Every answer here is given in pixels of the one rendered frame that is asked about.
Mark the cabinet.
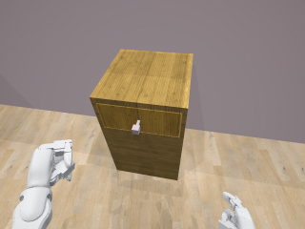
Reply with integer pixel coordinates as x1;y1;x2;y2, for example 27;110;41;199
90;49;193;180

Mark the robot right hand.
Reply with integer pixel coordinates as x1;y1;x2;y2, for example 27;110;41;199
218;192;255;229

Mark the handle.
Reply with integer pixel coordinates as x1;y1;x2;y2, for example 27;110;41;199
132;120;141;135

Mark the robot left hand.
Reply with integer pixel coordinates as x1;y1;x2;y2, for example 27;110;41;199
27;139;75;189

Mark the left robot forearm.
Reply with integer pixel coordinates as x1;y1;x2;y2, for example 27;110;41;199
11;186;52;229

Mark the drawer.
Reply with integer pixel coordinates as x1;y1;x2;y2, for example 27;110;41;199
96;103;182;137

